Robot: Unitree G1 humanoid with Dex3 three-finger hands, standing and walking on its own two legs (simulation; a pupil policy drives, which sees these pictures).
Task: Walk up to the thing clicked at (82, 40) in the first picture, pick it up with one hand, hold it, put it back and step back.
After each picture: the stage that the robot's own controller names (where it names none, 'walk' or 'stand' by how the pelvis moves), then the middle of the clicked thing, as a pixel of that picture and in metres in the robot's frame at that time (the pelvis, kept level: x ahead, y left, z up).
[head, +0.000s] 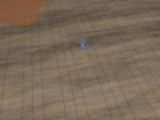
stand; (82, 43) +1.35 +0.05 -0.72
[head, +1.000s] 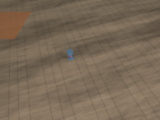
walk; (70, 54) +1.20 +0.26 -0.71
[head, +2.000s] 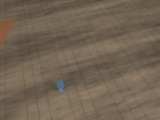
walk; (60, 86) +0.71 +0.28 -0.71
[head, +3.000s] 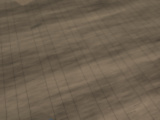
walk; out of the picture +0.38 +0.25 -0.70
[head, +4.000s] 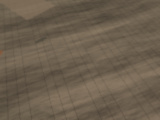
stand; out of the picture +0.29 +0.24 -0.72
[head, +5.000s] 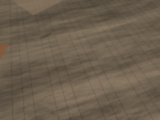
stand; out of the picture +0.30 +0.22 -0.72
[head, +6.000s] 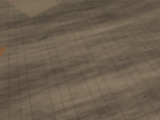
stand; out of the picture +0.30 +0.25 -0.72
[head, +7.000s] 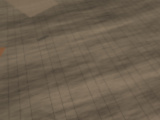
stand; out of the picture +0.29 +0.25 -0.73
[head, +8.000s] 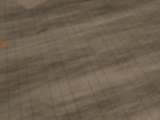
go down; out of the picture +0.29 +0.25 -0.72
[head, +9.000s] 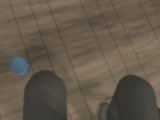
go down; (20, 67) +0.37 +0.28 -0.28
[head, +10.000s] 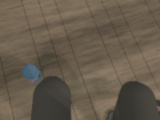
approach; (32, 74) +0.36 +0.27 -0.31
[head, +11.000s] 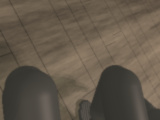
close in; out of the picture +0.34 +0.30 -0.21
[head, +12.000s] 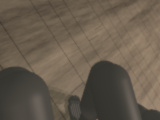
close; out of the picture +0.34 +0.31 -0.21
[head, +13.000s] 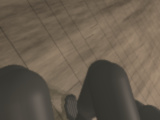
lift; out of the picture +0.34 +0.30 -0.21
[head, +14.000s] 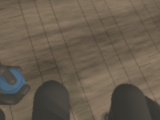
lift; (14, 85) +0.29 +0.26 -0.06
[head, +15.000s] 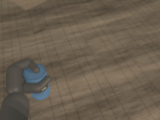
hold; (37, 82) +0.34 +0.18 +0.04
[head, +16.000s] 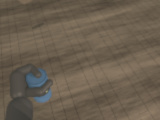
hold; (39, 86) +0.34 +0.18 +0.00
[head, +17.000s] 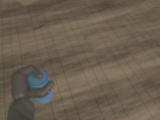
hold; (41, 87) +0.33 +0.18 +0.00
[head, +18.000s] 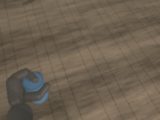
crouch; (36, 88) +0.33 +0.19 -0.05
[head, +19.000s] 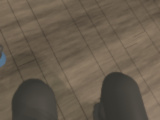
lower; out of the picture +0.43 +0.29 -0.10
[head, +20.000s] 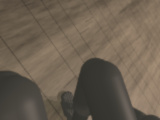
lower; out of the picture +0.39 +0.31 -0.22
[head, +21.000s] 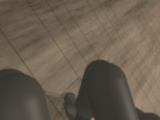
lower; out of the picture +0.37 +0.32 -0.21
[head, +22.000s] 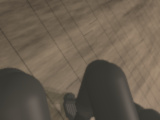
lower; out of the picture +0.36 +0.31 -0.21
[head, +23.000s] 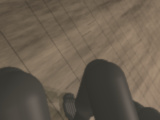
lower; out of the picture +0.36 +0.31 -0.21
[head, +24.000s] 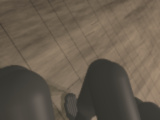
open; out of the picture +0.35 +0.30 -0.22
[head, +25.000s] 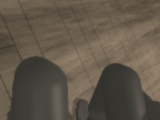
stand; out of the picture +0.37 +0.28 -0.21
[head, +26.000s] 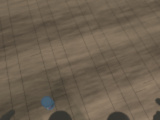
walk; (48, 103) +0.37 +0.25 -0.54
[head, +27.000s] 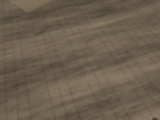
stand; out of the picture +0.33 +0.23 -0.66
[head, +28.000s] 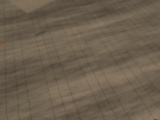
stand; out of the picture +0.33 +0.24 -0.67
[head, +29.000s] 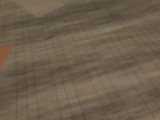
stand; out of the picture +0.35 +0.22 -0.72
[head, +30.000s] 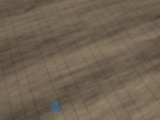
walk; (55, 107) +0.41 +0.24 -0.69
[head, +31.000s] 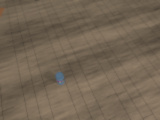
walk; (60, 78) +0.68 +0.22 -0.69
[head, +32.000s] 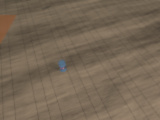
stand; (62, 66) +0.98 +0.29 -0.70
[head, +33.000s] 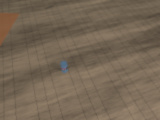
stand; (64, 66) +0.98 +0.24 -0.72
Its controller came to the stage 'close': yes
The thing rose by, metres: 0.71
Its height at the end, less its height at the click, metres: +0.00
